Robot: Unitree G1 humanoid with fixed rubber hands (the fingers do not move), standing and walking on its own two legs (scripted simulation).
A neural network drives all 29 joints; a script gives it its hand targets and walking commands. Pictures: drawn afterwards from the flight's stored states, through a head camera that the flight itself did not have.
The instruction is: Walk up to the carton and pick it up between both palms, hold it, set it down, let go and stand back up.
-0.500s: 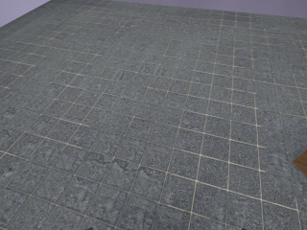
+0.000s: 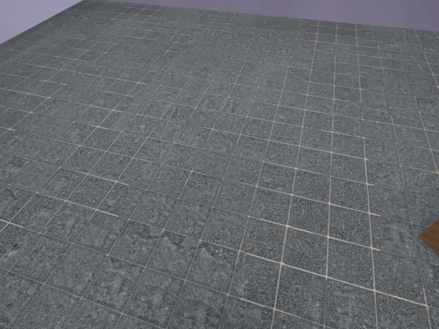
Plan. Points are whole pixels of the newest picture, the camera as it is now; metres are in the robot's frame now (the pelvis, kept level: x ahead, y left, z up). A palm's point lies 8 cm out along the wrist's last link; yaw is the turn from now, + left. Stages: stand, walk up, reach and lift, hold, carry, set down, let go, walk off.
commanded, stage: stand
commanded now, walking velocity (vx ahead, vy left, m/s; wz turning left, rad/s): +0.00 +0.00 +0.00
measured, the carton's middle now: out of the picture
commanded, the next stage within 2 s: none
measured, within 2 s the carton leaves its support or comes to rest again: neither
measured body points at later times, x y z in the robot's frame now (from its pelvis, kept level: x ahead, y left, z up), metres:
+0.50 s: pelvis +0.00 +0.00 +0.01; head +0.01 +0.00 +0.46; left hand +0.01 +0.22 -0.15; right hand +0.01 -0.22 -0.15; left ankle -0.01 +0.11 -0.73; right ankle -0.01 -0.13 -0.73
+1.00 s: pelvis +0.00 +0.00 +0.01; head +0.00 +0.00 +0.46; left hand -0.04 +0.20 -0.16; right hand -0.03 -0.20 -0.15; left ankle -0.01 +0.11 -0.73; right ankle -0.01 -0.13 -0.73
